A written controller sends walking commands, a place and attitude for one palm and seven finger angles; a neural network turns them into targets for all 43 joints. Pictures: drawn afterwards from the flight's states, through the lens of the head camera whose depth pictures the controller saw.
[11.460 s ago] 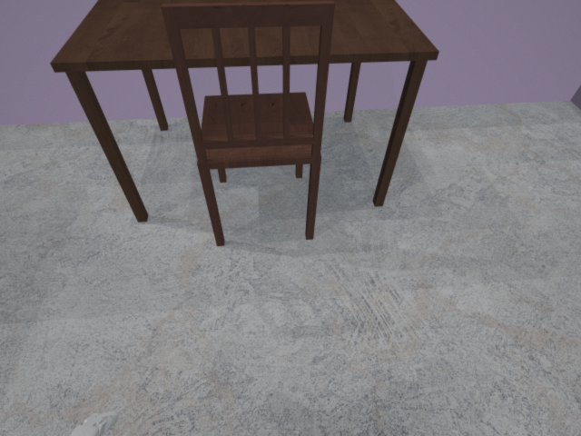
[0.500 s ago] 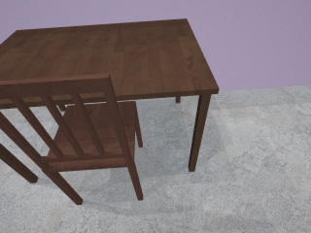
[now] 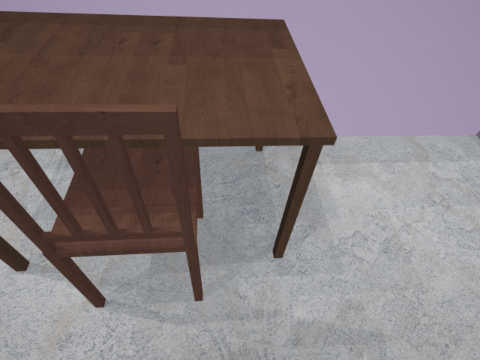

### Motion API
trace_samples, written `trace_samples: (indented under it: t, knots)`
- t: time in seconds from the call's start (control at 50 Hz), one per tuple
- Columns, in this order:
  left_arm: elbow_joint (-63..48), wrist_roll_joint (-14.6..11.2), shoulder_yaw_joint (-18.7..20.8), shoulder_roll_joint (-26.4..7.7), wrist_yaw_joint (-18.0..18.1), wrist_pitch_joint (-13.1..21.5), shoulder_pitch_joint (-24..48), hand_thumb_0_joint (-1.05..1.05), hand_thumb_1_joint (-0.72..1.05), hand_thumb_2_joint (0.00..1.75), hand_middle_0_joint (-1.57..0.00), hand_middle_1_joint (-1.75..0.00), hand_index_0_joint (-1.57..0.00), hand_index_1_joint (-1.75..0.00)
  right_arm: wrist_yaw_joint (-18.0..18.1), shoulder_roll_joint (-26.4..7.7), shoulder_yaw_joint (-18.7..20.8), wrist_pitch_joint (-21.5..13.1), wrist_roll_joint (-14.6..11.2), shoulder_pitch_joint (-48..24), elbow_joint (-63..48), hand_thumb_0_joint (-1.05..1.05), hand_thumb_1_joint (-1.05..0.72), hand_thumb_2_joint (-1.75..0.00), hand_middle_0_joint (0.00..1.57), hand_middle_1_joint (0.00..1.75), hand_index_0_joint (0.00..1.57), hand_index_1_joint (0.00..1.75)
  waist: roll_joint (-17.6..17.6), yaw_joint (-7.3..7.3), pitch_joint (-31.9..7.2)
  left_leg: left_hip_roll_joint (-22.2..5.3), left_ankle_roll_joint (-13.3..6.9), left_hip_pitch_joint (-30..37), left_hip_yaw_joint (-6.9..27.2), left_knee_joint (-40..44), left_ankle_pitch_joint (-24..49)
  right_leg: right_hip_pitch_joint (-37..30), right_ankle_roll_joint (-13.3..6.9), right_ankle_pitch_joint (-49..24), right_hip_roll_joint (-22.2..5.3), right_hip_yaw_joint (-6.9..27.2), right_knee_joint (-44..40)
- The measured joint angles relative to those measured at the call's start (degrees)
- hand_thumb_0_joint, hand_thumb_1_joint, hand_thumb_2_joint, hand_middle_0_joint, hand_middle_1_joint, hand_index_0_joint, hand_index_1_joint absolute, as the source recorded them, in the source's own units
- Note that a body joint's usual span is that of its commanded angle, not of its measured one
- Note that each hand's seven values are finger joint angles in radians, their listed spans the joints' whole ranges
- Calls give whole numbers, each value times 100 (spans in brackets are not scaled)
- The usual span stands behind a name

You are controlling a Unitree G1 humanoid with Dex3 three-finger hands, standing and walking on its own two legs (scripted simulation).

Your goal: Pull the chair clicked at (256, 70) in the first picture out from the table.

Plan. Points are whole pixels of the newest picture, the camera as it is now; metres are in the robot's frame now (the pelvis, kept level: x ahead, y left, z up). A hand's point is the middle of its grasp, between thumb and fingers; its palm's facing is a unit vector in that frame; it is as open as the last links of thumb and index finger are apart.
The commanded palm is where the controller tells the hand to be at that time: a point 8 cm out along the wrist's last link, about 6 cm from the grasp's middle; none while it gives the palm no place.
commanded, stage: look again from close up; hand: left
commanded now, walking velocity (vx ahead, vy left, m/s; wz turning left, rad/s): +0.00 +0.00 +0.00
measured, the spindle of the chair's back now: (92, 191) +0.45 +0.35 -0.05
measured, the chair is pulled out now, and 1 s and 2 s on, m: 0.00 0.00 0.00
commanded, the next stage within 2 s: raise the hand toward the chair's back in 1.10 s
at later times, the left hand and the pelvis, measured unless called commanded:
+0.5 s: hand out of the picture +0.05 +0.19 -0.18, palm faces +0.01 -0.99 -0.16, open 7.3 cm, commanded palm none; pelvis +0.05 +0.03 +0.00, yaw -1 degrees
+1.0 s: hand out of the picture +0.07 +0.20 -0.17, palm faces +0.00 -0.98 -0.19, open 7.3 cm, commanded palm none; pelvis +0.06 +0.03 +0.01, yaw -1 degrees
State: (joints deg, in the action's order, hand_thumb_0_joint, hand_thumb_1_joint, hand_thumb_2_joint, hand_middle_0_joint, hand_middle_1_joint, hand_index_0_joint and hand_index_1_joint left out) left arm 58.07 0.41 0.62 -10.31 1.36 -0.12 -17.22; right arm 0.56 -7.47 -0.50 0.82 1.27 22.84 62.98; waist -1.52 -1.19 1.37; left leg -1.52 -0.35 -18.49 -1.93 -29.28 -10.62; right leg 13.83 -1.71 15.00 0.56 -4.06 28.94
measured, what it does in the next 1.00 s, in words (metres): shifts its weight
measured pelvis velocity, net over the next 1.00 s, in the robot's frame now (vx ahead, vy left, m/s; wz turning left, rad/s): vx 0.06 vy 0.03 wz -0.02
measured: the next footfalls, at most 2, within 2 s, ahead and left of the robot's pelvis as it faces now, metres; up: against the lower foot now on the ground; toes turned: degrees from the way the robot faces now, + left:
none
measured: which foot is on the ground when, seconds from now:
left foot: down 0.00-1.00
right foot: down 0.00-1.00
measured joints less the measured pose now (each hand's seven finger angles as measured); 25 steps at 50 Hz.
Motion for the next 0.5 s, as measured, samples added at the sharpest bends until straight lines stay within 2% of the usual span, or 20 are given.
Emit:
trace_samples:
  t: [0.16, 0.26, 0.5]
  knots:
    - [301, 9, -59, 111, 20, 51, -147, 0, 91, 90, -20, -30, -20, -30, 25, 78, -29, -136, -61, -408, -12, 0, -91, -90, 20, 30, 20, 30, 6, 100, -18, 98, -103, 170, -82, 113, -119, -187, 125, 54, -95, 78, -179]
    - [429, 21, -90, 195, 41, 90, -186, 0, 91, 90, -20, -30, -20, -30, 87, -84, 3, -163, -71, -663, 53, 2, -94, -90, 20, 30, 20, 30, 31, 180, -51, 159, -158, 338, -137, 135, -231, -354, 198, 136, -157, 131, -227]
    - [502, 45, -109, 145, 60, 109, -25, 0, 91, 90, -20, -30, -20, -30, 92, -188, 3, -228, -90, -1045, 15, 1, -93, -90, 20, 30, 20, 30, -40, 190, -61, 234, -215, 596, -230, 259, -346, -582, 278, 225, -233, 221, -341]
